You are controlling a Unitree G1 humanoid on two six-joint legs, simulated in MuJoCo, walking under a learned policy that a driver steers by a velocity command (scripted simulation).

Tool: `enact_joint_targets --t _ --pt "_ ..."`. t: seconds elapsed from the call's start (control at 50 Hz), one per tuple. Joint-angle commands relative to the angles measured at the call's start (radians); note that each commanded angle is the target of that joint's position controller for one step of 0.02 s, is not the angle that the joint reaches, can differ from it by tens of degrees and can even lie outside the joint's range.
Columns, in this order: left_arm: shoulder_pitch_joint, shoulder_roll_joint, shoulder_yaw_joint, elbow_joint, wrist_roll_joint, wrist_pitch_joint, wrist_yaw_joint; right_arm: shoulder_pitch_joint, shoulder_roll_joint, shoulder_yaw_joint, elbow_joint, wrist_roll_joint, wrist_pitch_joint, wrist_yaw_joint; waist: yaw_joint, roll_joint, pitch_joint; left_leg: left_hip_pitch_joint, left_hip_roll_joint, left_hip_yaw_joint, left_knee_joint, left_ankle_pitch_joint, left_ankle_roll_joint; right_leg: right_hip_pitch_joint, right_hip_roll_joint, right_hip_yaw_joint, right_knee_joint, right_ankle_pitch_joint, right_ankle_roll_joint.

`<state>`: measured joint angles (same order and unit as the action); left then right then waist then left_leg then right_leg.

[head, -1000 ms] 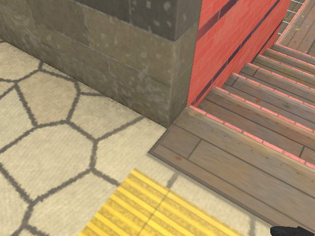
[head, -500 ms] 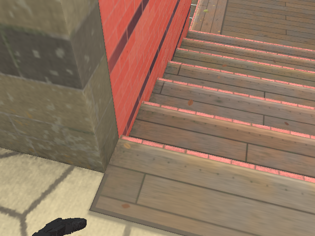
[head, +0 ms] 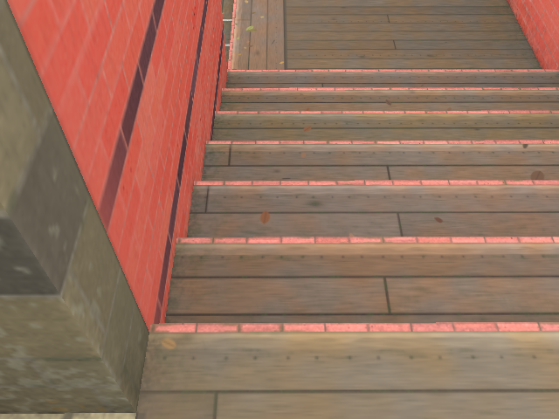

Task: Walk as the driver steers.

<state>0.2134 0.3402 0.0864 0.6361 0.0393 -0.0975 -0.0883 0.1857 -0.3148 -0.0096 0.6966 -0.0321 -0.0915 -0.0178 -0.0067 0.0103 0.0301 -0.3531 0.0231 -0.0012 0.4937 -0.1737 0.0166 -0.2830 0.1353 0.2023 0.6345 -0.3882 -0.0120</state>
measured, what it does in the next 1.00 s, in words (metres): steps on the spot: right foot, then left foot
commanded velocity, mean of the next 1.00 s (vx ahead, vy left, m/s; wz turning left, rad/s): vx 0.02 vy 0.00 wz -0.26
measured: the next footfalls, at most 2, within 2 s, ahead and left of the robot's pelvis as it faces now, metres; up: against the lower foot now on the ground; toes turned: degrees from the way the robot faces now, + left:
right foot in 0.34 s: +0.02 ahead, -0.13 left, +0.00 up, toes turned -14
left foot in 0.64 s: +0.10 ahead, +0.09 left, +0.00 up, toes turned -9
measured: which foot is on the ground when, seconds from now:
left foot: down 0.00-0.36, up 0.38-0.62, down 0.64-1.00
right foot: up 0.00-0.32, down 0.34-1.00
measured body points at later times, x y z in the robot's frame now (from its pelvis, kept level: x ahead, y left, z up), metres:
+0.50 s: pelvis +0.01 -0.04 +0.01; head +0.04 -0.05 +0.46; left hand +0.22 +0.20 -0.07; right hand +0.08 -0.34 -0.10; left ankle +0.04 +0.11 -0.69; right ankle -0.02 -0.12 -0.74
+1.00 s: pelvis +0.02 -0.04 +0.00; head +0.04 -0.05 +0.45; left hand +0.24 +0.18 -0.08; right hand +0.11 -0.33 -0.11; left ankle +0.06 +0.10 -0.74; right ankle -0.02 -0.12 -0.74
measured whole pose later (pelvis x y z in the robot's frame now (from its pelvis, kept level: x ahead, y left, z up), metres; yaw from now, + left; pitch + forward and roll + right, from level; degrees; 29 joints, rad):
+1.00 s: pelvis +0.02 -0.04 +0.00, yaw -14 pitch +0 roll +0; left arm 0.21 0.30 0.05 0.64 0.00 -0.08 -0.09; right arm 0.12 -0.28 -0.02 0.78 0.00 -0.07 0.05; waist -0.02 0.02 0.02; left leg -0.28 0.07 0.07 0.56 -0.28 -0.04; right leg -0.24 0.04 -0.02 0.56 -0.33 -0.04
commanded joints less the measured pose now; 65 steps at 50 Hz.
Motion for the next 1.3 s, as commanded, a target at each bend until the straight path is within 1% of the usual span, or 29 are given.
enact_joint_targets --t 0.02,0.04,0.06,0.08,0.1,0.14,0.16,0.2,0.24,0.28,0.32,0.34,0.36,0.38,0.4,0.42,0.44,0.46,0.5,0.56,0.58,0.62,0.64,0.66,0.68,0.7,0.72,0.78,1.3 --pt "0.038 0.095 0.011 -0.086 0.023 0.008 0.043 0.117 -0.231 -0.09 -0.048 -0.018 -0.028 -0.018 -0.053 0.086 -0.187 0.416 0.436 -0.427 -0.204 0.525 0.378 -0.297 -0.075 -0.057 0.432 -0.303 0.085" --pt "0.042 0.111 0.015 -0.064 0.027 0.018 0.071 0.046 -0.176 -0.079 -0.062 0.0 -0.028 -0.015 -0.024 0.086 -0.112 0.322 0.373 -0.322 -0.225 0.392 0.299 -0.301 -0.127 -0.082 0.506 -0.236 0.099" --pt "0.09 0.121 0.017 -0.043 0.03 0.021 0.088 -0.024 -0.124 -0.065 -0.096 0.016 -0.026 -0.015 0.005 0.121 -0.112 0.253 0.334 -0.241 -0.246 0.362 0.27 -0.249 -0.149 -0.093 0.515 -0.189 0.107" --pt "0.079 0.091 0.005 -0.049 0.041 0.021 0.091 -0.067 -0.103 -0.063 -0.115 0.023 -0.026 -0.019 0.014 0.125 -0.094 0.2 0.305 -0.171 -0.268 0.362 0.261 -0.216 -0.156 -0.13 0.54 -0.147 0.112" --pt "0.077 0.06 -0.01 -0.052 0.048 0.022 0.081 -0.089 -0.118 -0.068 -0.13 0.015 -0.026 -0.026 0.023 0.11 -0.101 0.16 0.269 -0.108 -0.288 0.365 0.259 -0.164 -0.154 -0.179 0.548 -0.1 0.113" --pt "0.096 0.037 -0.023 -0.044 0.021 0.029 0.049 -0.121 -0.178 -0.098 -0.149 0.006 -0.025 -0.033 0.021 0.073 -0.082 0.126 0.205 0.026 -0.299 0.341 0.229 -0.1 -0.166 -0.248 0.406 -0.043 0.126" --pt "0.066 0.038 -0.027 -0.049 0.02 0.033 0.03 -0.091 -0.192 -0.111 -0.142 -0.001 -0.02 -0.034 -0.015 0.081 -0.084 0.172 0.203 0.052 -0.29 0.311 0.22 -0.107 -0.176 -0.265 0.316 -0.037 0.13" --pt "0.023 0.044 -0.032 -0.059 0.011 0.041 0.007 0.008 -0.213 -0.13 -0.116 -0.008 -0.007 -0.04 -0.066 0.095 -0.075 0.275 0.28 0.008 -0.267 0.283 0.226 -0.14 -0.212 -0.25 0.155 -0.025 0.114" --pt "0.013 0.055 -0.028 -0.052 0.005 0.039 0.016 0.046 -0.213 -0.142 -0.097 -0.008 0.001 -0.032 -0.086 0.118 -0.081 0.317 0.329 -0.046 -0.259 0.222 0.23 -0.139 -0.209 -0.249 0.035 0.008 0.089" --pt "0.038 0.072 -0.018 -0.03 0.002 0.032 0.038 0.015 -0.196 -0.14 -0.094 -0.005 -0.002 -0.022 -0.059 0.131 -0.091 0.297 0.338 -0.067 -0.246 0.142 0.212 -0.09 -0.19 -0.249 -0.072 0.084 0.044" --pt "0.075 0.094 0.001 -0.016 -0.032 0.016 0.043 -0.075 -0.145 -0.115 -0.088 -0.013 0.0 -0.01 0.001 0.127 -0.107 0.185 0.308 -0.036 -0.196 0.067 0.157 0.076 -0.137 -0.264 -0.233 0.295 -0.039" --pt "0.09 0.102 0.013 -0.019 -0.051 0.006 0.039 -0.061 -0.096 -0.092 -0.066 -0.02 0.006 0.002 0.018 0.096 -0.13 0.11 0.278 0.003 -0.154 0.035 0.113 0.193 -0.133 -0.261 -0.286 0.414 -0.092" --pt "0.099 0.151 0.027 -0.044 -0.058 -0.002 0.049 0.015 -0.016 -0.068 -0.063 -0.028 0.014 0.012 -0.006 -0.05 -0.209 0.027 0.18 0.124 0.0 -0.121 0.011 0.347 -0.296 -0.083 -0.302 0.691 -0.24" --pt "0.112 0.225 0.047 -0.084 -0.054 -0.016 0.056 0.024 -0.016 -0.062 -0.087 -0.014 -0.002 0.004 0.013 -0.18 -0.18 -0.174 0.038 0.153 0.172 -0.316 -0.087 0.408 -0.52 0.205 -0.346 0.796 -0.432" --pt "0.109 0.19 0.048 -0.061 -0.017 -0.032 0.066 -0.038 -0.09 -0.08 -0.07 -0.011 -0.008 0.004 0.056 -0.097 -0.089 -0.259 0.048 0.039 0.277 -0.385 -0.092 0.336 -0.512 0.179 -0.376 0.546 -0.385" --pt "0.091 0.16 0.044 -0.049 -0.014 -0.041 0.071 -0.05 -0.116 -0.089 -0.051 -0.013 -0.004 -0.001 0.044 -0.113 -0.067 -0.256 0.063 0.018 0.354 -0.353 -0.088 0.29 -0.444 0.096 -0.388 0.441 -0.303" --pt "0.045 0.114 0.026 -0.064 -0.021 -0.039 0.065 -0.025 -0.135 -0.099 -0.037 -0.016 -0.001 -0.003 0.013 -0.114 -0.07 -0.239 0.064 -0.001 0.407 -0.336 -0.093 0.257 -0.413 0.05 -0.382 0.504 -0.266" --pt "0.004 0.08 0.012 -0.068 -0.037 -0.036 0.062 -0.006 -0.122 -0.094 -0.024 -0.02 0.001 0.001 -0.014 -0.121 -0.076 -0.201 0.071 -0.018 0.445 -0.314 -0.093 0.214 -0.398 0.005 -0.369 0.594 -0.238" --pt "-0.079 0.081 0.009 -0.105 -0.035 -0.028 0.054 0.065 -0.084 -0.08 0.009 -0.015 0.002 0.02 -0.06 -0.103 -0.083 -0.104 0.076 -0.01 0.451 -0.217 -0.1 0.116 -0.363 -0.064 -0.358 0.647 -0.215" --pt "-0.097 0.094 0.015 -0.117 -0.032 -0.021 0.031 0.088 -0.055 -0.064 0.038 0.0 0.014 0.049 -0.046 -0.071 -0.075 -0.008 0.082 0.015 0.265 -0.127 -0.128 0.08 -0.327 -0.1 -0.291 0.617 -0.195" --pt "-0.072 0.091 0.015 -0.106 -0.039 -0.016 0.019 0.077 -0.046 -0.056 0.036 0.006 0.016 0.055 -0.033 -0.061 -0.073 0.005 0.089 0.018 0.199 -0.12 -0.132 0.094 -0.335 -0.084 -0.255 0.593 -0.192" --pt "-0.078 0.054 0.0 -0.092 -0.057 0.005 -0.029 0.075 -0.039 -0.043 0.04 0.037 0.015 0.074 -0.052 -0.01 -0.076 0.11 0.096 0.035 -0.015 0.12 -0.11 0.063 -0.309 -0.066 -0.172 0.47 -0.156" --pt "-0.053 0.022 -0.009 -0.084 -0.048 0.01 -0.042 0.043 -0.054 -0.042 0.022 0.046 0.01 0.07 -0.033 -0.025 -0.098 0.153 0.103 0.024 0.001 0.253 -0.081 0.046 -0.274 -0.053 -0.151 0.408 -0.11" --pt "0.029 0.002 -0.014 -0.078 -0.05 0.013 -0.04 -0.026 -0.105 -0.043 -0.016 0.061 0.003 0.066 0.027 0.014 -0.139 0.143 0.135 -0.006 -0.01 0.359 -0.016 0.081 -0.215 -0.072 -0.168 0.275 -0.052" --pt "0.104 0.049 -0.003 -0.067 -0.039 0.012 -0.024 -0.095 -0.122 -0.041 -0.025 0.048 -0.001 0.072 0.082 0.024 -0.13 0.063 0.129 -0.015 0.009 0.226 0.039 0.131 -0.18 -0.119 -0.188 0.262 -0.026" --pt "0.026 0.098 0.008 -0.077 -0.035 0.013 -0.013 -0.056 -0.123 -0.049 -0.006 0.031 0.003 0.074 0.03 0.003 -0.104 0.01 0.108 0.0 -0.013 0.131 0.018 0.155 -0.172 -0.141 -0.159 0.262 -0.029" --pt "-0.019 0.101 0.009 -0.092 -0.027 0.009 -0.008 -0.054 -0.124 -0.051 0.007 0.034 0.003 0.074 0.021 0.006 -0.095 0.013 0.096 0.007 -0.015 0.11 -0.003 0.137 -0.181 -0.133 -0.151 0.291 -0.037" --pt "-0.045 0.076 -0.003 -0.088 -0.039 0.002 -0.005 -0.051 -0.086 -0.039 0.01 0.043 0.01 0.072 -0.013 -0.019 -0.084 0.094 0.084 0.02 0.007 0.088 -0.028 0.052 -0.188 -0.113 -0.181 0.272 -0.057" --pt "-0.01 0.118 -0.001 -0.022 -0.039 0.011 0.013 -0.147 -0.115 -0.044 0.068 0.033 0.011 0.063 -0.015 0.0 -0.075 0.156 0.07 0.032 -0.005 0.103 -0.038 0.063 -0.18 -0.122 -0.202 0.293 -0.052"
